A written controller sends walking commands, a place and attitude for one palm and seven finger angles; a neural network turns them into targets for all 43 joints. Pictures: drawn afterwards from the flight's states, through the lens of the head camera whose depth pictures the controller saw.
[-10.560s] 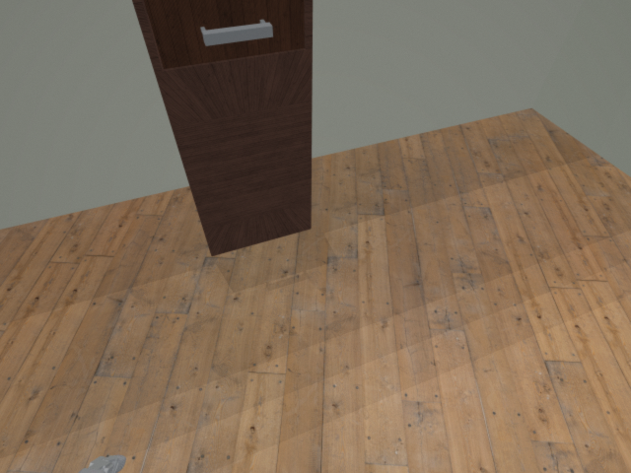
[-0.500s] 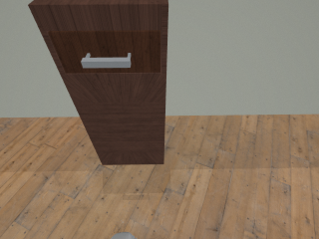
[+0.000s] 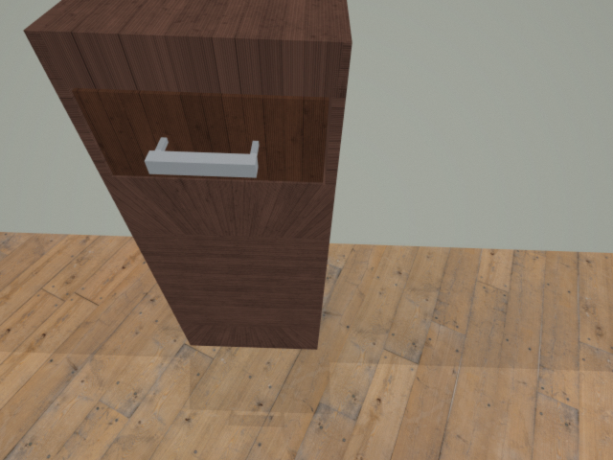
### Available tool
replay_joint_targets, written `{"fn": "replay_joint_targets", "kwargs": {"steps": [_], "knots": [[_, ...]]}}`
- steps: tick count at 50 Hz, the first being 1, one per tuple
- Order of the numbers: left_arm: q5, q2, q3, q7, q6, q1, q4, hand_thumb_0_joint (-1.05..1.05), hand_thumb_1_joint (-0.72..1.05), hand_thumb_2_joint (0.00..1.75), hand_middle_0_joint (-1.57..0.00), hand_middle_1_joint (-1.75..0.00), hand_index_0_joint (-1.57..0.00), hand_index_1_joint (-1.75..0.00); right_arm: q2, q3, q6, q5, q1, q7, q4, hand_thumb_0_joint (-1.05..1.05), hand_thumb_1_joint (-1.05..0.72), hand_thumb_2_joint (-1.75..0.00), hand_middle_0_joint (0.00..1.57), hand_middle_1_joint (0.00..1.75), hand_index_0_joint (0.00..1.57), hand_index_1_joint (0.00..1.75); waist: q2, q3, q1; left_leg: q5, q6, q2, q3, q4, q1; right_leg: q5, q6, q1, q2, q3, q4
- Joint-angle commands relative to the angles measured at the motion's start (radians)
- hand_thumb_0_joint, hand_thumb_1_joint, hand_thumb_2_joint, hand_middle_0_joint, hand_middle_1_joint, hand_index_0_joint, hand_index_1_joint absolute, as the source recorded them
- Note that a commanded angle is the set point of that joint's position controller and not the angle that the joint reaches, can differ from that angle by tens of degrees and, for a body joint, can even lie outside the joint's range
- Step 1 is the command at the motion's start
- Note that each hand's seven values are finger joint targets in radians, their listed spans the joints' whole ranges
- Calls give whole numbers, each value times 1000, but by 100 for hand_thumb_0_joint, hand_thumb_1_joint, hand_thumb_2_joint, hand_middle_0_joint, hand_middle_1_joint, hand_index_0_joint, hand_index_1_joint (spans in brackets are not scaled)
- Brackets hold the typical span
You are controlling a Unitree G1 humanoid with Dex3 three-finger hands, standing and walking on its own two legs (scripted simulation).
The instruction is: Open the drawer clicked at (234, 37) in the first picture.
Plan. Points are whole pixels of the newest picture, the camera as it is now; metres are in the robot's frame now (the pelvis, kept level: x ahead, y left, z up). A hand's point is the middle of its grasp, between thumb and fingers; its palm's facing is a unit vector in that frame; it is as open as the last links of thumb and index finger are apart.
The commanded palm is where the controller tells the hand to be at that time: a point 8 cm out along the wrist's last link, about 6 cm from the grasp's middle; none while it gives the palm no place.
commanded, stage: come to a stop and stand still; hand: left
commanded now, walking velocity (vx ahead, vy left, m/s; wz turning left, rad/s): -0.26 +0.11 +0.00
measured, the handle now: (206, 154) +0.54 +0.20 +0.09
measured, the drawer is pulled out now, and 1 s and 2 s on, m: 0.00 0.00 0.00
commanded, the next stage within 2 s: look again from close up in 0.70 s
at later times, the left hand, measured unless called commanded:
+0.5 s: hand out of the picture +0.03 +0.21 -0.18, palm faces +0.09 -0.97 -0.23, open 7.3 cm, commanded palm none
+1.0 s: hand out of the picture -0.05 +0.19 -0.18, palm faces +0.02 -0.98 -0.21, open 7.3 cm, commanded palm none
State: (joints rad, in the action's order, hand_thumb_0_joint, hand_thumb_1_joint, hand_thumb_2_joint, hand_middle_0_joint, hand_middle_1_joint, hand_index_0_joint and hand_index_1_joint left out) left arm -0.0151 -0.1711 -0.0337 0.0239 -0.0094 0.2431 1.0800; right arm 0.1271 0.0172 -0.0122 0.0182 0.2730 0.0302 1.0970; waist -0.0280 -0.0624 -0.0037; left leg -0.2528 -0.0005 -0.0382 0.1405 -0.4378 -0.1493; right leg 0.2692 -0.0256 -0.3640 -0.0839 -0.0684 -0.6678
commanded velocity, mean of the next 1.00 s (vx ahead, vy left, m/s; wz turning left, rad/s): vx -0.02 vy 0.04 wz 0.00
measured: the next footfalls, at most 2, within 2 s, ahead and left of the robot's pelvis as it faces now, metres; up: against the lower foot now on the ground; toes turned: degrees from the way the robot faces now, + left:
right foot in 0.04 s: +0.10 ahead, -0.13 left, +0.00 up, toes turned -6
left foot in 0.44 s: -0.02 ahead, +0.14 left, +0.00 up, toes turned +3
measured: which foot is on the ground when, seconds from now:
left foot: down 0.00-0.08, up 0.10-0.42, down 0.44-1.00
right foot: up 0.00-0.02, down 0.04-0.44, up 0.46-0.66, down 0.68-1.00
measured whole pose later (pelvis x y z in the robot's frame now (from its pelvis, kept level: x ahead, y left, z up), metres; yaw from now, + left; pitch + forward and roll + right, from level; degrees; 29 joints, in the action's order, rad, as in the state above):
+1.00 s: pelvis -0.06 +0.02 +0.00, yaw +0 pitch -1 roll +0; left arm -0.01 -0.14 0.01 0.04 0.01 0.29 1.08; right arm 0.17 0.00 0.00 0.02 0.30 0.01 1.04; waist 0.02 -0.04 0.01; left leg -0.30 -0.01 -0.03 0.04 -0.54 -0.22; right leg 0.28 0.01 -0.23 -0.01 -0.04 -0.53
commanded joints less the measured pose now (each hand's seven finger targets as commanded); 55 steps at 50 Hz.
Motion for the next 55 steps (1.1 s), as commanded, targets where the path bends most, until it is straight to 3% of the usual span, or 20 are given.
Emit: {"fn": "replay_joint_targets", "kwargs": {"steps": [1,3,4,6,8,15,19,20,22,23,26,30,32,34,37,39,40,42,46,55], "knots": [[-7,-119,-28,6,7,118,-29,0,90,90,-20,-30,-20,-30,148,59,12,-7,-11,11,-52,0,-90,-90,20,30,20,30,90,40,-27,410,39,-150,-76,-63,-64,-427,15,160,-43,44,163],[-11,-202,-44,8,11,105,-46,0,90,90,-20,-30,-20,-30,96,65,32,-14,42,-2,-60,0,-90,-90,20,30,20,30,-92,71,-6,-40,-20,1,-7,-284,-162,-844,133,209,-253,213,202],[-6,-222,-53,12,15,131,-43,0,90,90,-20,-30,-20,-30,82,63,46,-15,18,2,-70,0,-90,-90,20,30,20,30,-222,124,-40,-354,-27,33,-47,-470,-196,-971,217,227,-330,293,255],[-10,-190,-52,23,6,68,-65,0,90,90,-20,-30,-20,-30,103,71,59,-15,-22,4,-79,0,-90,-90,20,30,20,30,-167,117,-34,-351,-21,29,-169,-705,-265,-864,263,207,-322,290,262],[-11,-184,-59,32,0,-3,-106,0,90,90,-20,-30,-20,-30,105,69,63,-12,-13,-3,-79,0,-90,-90,20,30,20,30,-104,147,-19,-281,-32,16,-182,-742,-292,-745,239,220,-290,220,253],[-25,-207,-69,21,-4,-21,-135,0,90,90,-20,-30,-20,-30,111,55,55,-7,-61,-24,-120,0,-90,-90,20,30,20,30,-184,135,-42,-237,-38,28,-128,-416,-205,-328,205,192,-236,223,341],[-17,-217,-68,13,-16,-67,-138,0,90,90,-20,-30,-20,-30,112,45,39,-7,41,-22,-98,0,-90,-90,20,30,20,30,-160,128,10,-75,-23,37,-74,-82,-23,-70,141,97,-182,186,328],[-10,-196,-60,10,-22,-76,-142,0,90,90,-20,-30,-20,-30,120,43,32,-6,75,-21,-86,0,-90,-90,20,30,20,30,-114,110,27,-19,-16,22,-83,31,57,43,102,15,-145,160,291],[4,-96,-38,-1,-34,-68,-167,0,90,90,-20,-30,-20,-30,238,59,24,9,21,-19,-134,0,-90,-90,20,30,20,30,291,3,18,-205,77,-254,-431,278,-119,184,10,-98,31,4,4],[0,-104,-38,-3,-38,-79,-170,0,90,90,-20,-30,-20,-30,260,56,28,11,-65,-13,-162,0,-90,-90,20,30,20,30,295,-35,5,-259,140,-298,-490,332,-286,196,8,-47,42,43,-116],[-8,-102,-38,-10,-39,5,-104,0,90,90,-20,-30,-20,-30,197,32,20,8,-178,-1,-160,0,-90,-90,20,30,20,30,239,-41,-55,-113,131,-183,-304,265,-264,124,12,-8,49,79,-278],[2,-75,-4,-7,-4,-12,-90,0,90,90,-20,-30,-20,-30,190,32,5,3,-54,5,-97,0,-90,-90,20,30,20,30,191,54,-5,390,140,-175,-247,122,48,140,-4,0,40,37,28],[6,-87,3,-2,13,40,-52,0,90,90,-20,-30,-20,-30,183,35,0,-10,-13,6,-65,0,-90,-90,20,30,20,30,128,92,-11,502,94,-142,-224,28,90,-91,-4,128,40,38,286],[5,-137,5,9,30,66,-17,0,90,90,-20,-30,-20,-30,135,27,-8,-23,10,3,-60,0,-90,-90,20,30,20,30,13,110,16,309,17,-67,-164,-6,7,-448,46,244,-81,161,287],[8,-133,7,11,33,45,5,0,90,90,-20,-30,-20,-30,124,21,12,-15,5,2,-36,0,-90,-90,20,30,20,30,-159,79,19,120,-12,-33,-129,14,22,-392,83,181,-93,186,305],[8,-115,11,11,26,28,5,0,90,90,-20,-30,-20,-30,114,14,14,-13,18,1,-14,0,-90,-90,20,30,20,30,-108,22,26,90,-8,-39,-135,54,34,-203,74,111,-73,179,345],[-10,-105,11,52,54,150,25,0,90,90,-20,-30,-20,-30,161,18,-6,-11,-49,-11,-76,0,-90,-90,20,30,20,30,-104,7,-23,71,-16,-55,-112,-128,-67,-584,35,174,-89,220,288],[-2,-167,2,41,67,83,-43,0,90,90,-20,-30,-20,-30,98,9,8,-8,7,-21,-103,0,-90,-90,20,30,20,30,-49,101,19,-91,-4,-16,-111,-112,-69,-295,100,184,-134,241,311],[3,-110,14,23,47,60,-68,0,90,90,-20,-30,-20,-30,111,-1,-7,-1,50,-19,-104,0,-90,-90,20,30,20,30,79,-13,23,9,23,-46,-166,4,-104,63,81,69,-14,153,277],[4,-93,23,10,31,88,-56,0,90,90,-20,-30,-20,-30,129,-12,-16,-1,66,-9,-84,0,-90,-90,20,30,20,30,40,-27,-3,-40,41,-59,-191,74,-163,9,63,135,6,121,248]]}}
